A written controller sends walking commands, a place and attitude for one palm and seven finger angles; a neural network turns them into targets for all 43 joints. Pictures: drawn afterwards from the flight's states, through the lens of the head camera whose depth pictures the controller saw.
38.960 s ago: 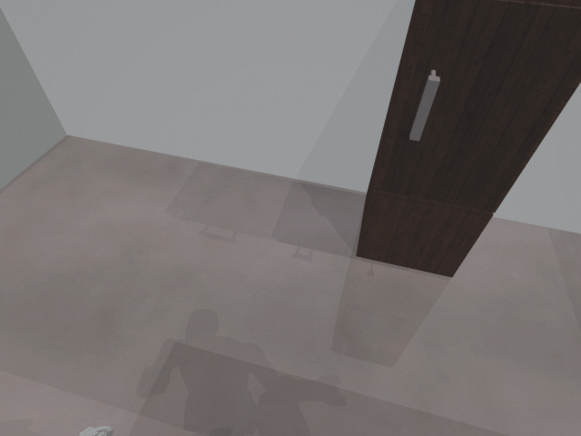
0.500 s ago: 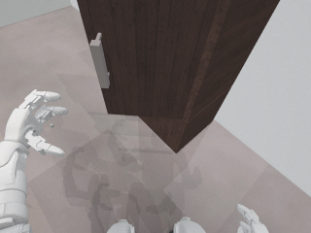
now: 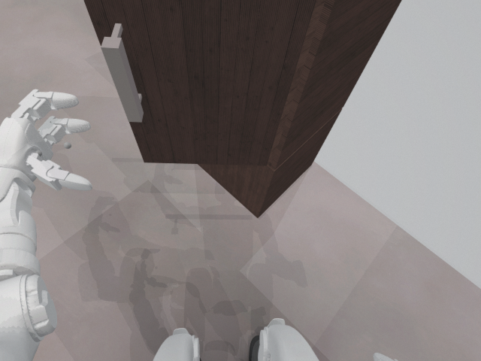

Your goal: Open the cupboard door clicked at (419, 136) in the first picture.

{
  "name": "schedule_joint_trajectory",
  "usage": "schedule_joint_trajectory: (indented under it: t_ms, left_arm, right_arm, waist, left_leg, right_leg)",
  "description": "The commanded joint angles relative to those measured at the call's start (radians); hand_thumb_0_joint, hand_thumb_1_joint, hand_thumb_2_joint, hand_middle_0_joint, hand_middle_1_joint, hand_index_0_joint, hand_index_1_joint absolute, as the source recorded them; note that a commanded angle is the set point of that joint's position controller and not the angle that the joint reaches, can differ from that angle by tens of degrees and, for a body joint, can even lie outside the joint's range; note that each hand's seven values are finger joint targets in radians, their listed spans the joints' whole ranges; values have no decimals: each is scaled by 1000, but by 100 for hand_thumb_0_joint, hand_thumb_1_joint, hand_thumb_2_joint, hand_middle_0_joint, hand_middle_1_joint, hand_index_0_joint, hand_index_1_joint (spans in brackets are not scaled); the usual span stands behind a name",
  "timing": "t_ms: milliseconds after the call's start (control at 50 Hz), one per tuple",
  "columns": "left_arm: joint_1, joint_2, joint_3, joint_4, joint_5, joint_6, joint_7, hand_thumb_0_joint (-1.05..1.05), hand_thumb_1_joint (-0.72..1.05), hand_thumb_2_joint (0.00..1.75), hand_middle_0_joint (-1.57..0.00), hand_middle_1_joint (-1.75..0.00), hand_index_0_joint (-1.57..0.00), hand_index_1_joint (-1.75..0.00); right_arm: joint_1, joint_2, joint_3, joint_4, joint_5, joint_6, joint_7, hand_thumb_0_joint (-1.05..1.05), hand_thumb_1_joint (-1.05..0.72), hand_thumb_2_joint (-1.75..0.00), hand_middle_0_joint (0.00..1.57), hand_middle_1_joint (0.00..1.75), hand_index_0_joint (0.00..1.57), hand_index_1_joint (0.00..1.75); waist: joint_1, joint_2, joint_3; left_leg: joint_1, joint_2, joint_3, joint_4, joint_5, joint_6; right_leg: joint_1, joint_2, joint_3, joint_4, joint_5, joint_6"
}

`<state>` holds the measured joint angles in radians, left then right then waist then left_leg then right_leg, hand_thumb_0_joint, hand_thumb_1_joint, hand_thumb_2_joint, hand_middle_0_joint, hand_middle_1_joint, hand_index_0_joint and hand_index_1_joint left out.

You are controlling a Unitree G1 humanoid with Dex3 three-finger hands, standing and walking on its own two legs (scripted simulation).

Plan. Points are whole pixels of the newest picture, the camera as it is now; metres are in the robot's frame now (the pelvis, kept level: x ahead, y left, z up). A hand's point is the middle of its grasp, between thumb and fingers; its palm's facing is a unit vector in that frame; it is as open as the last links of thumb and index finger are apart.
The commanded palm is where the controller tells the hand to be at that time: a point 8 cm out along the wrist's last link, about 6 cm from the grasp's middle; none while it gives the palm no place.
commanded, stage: move the hooked fingers beside the handle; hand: left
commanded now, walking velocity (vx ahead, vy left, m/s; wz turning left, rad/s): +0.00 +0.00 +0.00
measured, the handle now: (127, 76) +0.60 +0.20 +0.06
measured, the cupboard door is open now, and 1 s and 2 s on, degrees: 45 45 45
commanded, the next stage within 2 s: slide the fingers in behind the handle in 1.48 s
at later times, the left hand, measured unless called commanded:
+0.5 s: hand (79, 106) +0.52 +0.27 +0.07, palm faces -0.03 -1.00 -0.02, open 14.0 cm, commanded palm +0.51 +0.31 +0.07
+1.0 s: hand (81, 97) +0.55 +0.28 +0.06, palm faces -0.02 -1.00 -0.02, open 14.0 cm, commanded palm +0.53 +0.30 +0.06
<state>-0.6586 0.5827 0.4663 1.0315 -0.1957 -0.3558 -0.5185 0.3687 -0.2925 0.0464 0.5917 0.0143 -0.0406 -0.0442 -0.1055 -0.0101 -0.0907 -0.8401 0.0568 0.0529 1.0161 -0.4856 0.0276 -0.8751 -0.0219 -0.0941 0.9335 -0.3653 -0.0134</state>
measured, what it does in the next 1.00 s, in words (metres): stands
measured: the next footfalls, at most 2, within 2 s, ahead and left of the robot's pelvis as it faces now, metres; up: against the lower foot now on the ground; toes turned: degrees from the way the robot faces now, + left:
none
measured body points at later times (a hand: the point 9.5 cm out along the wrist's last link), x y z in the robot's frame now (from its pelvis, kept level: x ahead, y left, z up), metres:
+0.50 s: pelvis +0.00 +0.01 -0.01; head +0.16 +0.04 +0.41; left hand +0.51 +0.32 +0.07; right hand +0.00 -0.26 -0.11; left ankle +0.00 +0.10 -0.68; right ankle +0.04 -0.12 -0.67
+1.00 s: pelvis +0.01 +0.02 -0.01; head +0.19 +0.05 +0.40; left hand +0.54 +0.33 +0.06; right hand -0.03 -0.24 -0.10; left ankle +0.00 +0.10 -0.68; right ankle +0.04 -0.12 -0.67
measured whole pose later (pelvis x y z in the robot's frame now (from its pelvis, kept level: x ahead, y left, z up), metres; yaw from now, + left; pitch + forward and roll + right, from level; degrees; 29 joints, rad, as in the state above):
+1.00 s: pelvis +0.01 +0.02 -0.01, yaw -2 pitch +26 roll -5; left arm -0.96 0.79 0.55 1.20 -0.06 -0.30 -0.47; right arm 0.46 -0.27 0.09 0.57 -0.02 0.12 0.00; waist -0.23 0.01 -0.08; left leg -1.02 0.08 0.04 1.08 -0.53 0.05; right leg -1.02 0.01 -0.10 0.93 -0.36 0.01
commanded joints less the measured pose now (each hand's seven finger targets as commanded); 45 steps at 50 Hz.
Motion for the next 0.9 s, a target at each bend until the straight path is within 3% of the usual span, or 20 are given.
schedule_joint_trajectory:
  t_ms: [0,40,60,100,140,180,200,260,320,340,380,460,520,560,620,640,660,740,800,880]
  left_arm:
    - [-430,318,51,-158,-5,-66,14,0,-50,30,-30,-120,-30,-120]
    - [-445,366,80,-141,10,-64,20,0,-50,30,-30,-120,-30,-120]
    - [-462,349,60,-128,13,-62,21,0,-50,30,-30,-120,-30,-120]
    - [-483,393,85,-98,23,-58,27,0,-50,30,-30,-120,-30,-120]
    - [-534,408,78,-99,35,-64,25,0,-50,30,-30,-120,-30,-120]
    - [-557,406,68,-70,39,-59,27,0,-50,30,-30,-120,-30,-120]
    - [-571,435,83,-54,46,-59,28,0,-50,30,-30,-120,-30,-120]
    - [-591,434,74,-45,49,-57,19,0,-50,30,-30,-120,-30,-120]
    - [-648,438,65,-11,50,-45,15,0,-50,30,-30,-120,-30,-120]
    - [-647,474,85,4,60,-39,16,0,-50,30,-30,-120,-30,-120]
    - [-686,467,59,10,75,-29,19,0,-50,30,-30,-120,-30,-120]
    - [-744,497,77,-16,86,-37,34,0,-50,30,-30,-120,-30,-120]
    - [-778,485,58,19,93,-23,42,0,-50,30,-30,-120,-30,-120]
    - [-781,531,85,36,114,-13,52,0,-50,30,-30,-120,-30,-120]
    - [-819,556,85,58,126,-1,62,0,-50,30,-30,-120,-30,-120]
    - [-847,598,102,37,136,-4,65,0,-50,30,-30,-120,-30,-120]
    - [-850,586,88,30,145,-5,65,0,-50,30,-30,-120,-30,-120]
    - [-739,586,123,26,129,-4,49,0,-50,30,-30,-120,-30,-120]
    - [-664,564,123,25,119,11,37,0,-50,30,-30,-120,-30,-120]
    - [-699,574,138,-30,104,-5,42,0,-50,30,-30,-120,-30,-120]
  right_arm:
    - [118,-184,-72,-63,-2,-5,-15,0,-90,-90,20,30,20,30]
    - [133,-186,-69,-64,-6,9,-13,0,-90,-90,20,30,20,30]
    - [132,-183,-68,-64,-4,14,-12,0,-90,-90,20,30,20,30]
    - [138,-190,-64,-65,-7,24,-12,0,-90,-90,20,30,20,30]
    - [149,-190,-60,-63,-8,33,-13,0,-90,-90,20,30,20,30]
    - [153,-192,-58,-58,-10,39,-11,0,-90,-90,20,30,20,30]
    - [158,-195,-57,-55,-12,42,-13,0,-90,-90,20,30,20,30]
    - [176,-198,-56,-53,-16,54,-10,0,-90,-90,20,30,20,30]
    - [191,-202,-51,-47,-18,62,-11,0,-90,-90,20,30,20,30]
    - [198,-207,-50,-44,-18,70,-13,0,-90,-90,20,30,20,30]
    - [203,-207,-46,-42,-20,75,-11,0,-90,-90,20,30,20,30]
    - [230,-210,-47,-33,-29,88,-6,0,-90,-90,20,30,20,30]
    - [241,-209,-40,-34,-31,98,-4,0,-90,-90,20,30,20,30]
    - [253,-213,-40,-33,-34,108,-1,0,-90,-90,20,30,20,30]
    - [259,-212,-30,-40,-34,115,-1,0,-90,-90,20,30,20,30]
    - [264,-217,-29,-38,-36,120,-1,0,-90,-90,20,30,20,30]
    - [270,-213,-30,-38,-39,123,1,0,-90,-90,20,30,20,30]
    - [283,-215,-37,-52,-42,133,12,0,-90,-90,20,30,20,30]
    - [278,-211,-41,-65,-38,145,19,0,-90,-90,20,30,20,30]
    - [279,-213,-47,-60,-39,150,20,0,-90,-90,20,30,20,30]
  waist:
    - [-13,137,-406]
    - [-6,153,-444]
    - [-20,147,-429]
    - [-23,111,-418]
    - [-32,161,-433]
    - [-51,151,-428]
    - [-49,156,-418]
    - [-54,198,-470]
    - [-83,173,-446]
    - [-78,164,-456]
    - [-90,199,-448]
    - [-98,261,-525]
    - [-118,256,-493]
    - [-115,264,-513]
    - [-137,238,-484]
    - [-133,274,-510]
    - [-134,299,-540]
    - [-108,276,-585]
    - [-98,241,-548]
    - [-103,256,-537]
  left_leg:
    - [190,-30,-79,-138,355,-6]
    - [201,-29,-81,-129,392,-8]
    - [192,-29,-78,-125,381,-6]
    - [138,-30,-76,-119,348,-1]
    - [162,-28,-81,-114,373,-3]
    - [147,-26,-78,-103,345,1]
    - [136,-25,-85,-104,341,-1]
    - [186,-22,-92,-90,407,-6]
    - [164,-19,-99,-78,406,0]
    - [158,-18,-98,-79,403,-2]
    - [153,-18,-103,-72,395,-2]
    - [241,-8,-126,-53,499,-15]
    - [218,-7,-129,-45,506,-14]
    - [223,-4,-131,-42,519,-15]
    - [172,-5,-124,-31,492,-4]
    - [184,-3,-127,-31,504,-9]
    - [210,-3,-129,-26,533,-12]
    - [244,5,-130,-26,622,-18]
    - [209,3,-116,-39,591,-10]
    - [233,4,-121,-46,586,-11]
  right_leg:
    - [221,45,64,-75,217,-8]
    - [231,49,63,-62,241,-11]
    - [222,49,66,-67,239,-7]
    - [242,49,71,-67,232,-5]
    - [216,53,68,-57,238,-9]
    - [200,54,72,-64,220,-4]
    - [197,53,68,-60,212,-6]
    - [173,57,63,-49,241,-8]
    - [144,60,58,-45,239,-7]
    - [151,60,59,-47,237,-4]
    - [120,58,56,-44,221,-4]
    - [75,62,44,-28,246,-7]
    - [53,65,38,-23,250,-9]
    - [58,67,39,-26,256,-6]
    - [62,70,40,-24,264,-5]
    - [66,69,41,-21,268,-4]
    - [62,68,40,-17,280,-5]
    - [98,75,35,-16,331,-6]
    - [124,78,35,-30,338,-2]
    - [107,82,34,-38,320,-3]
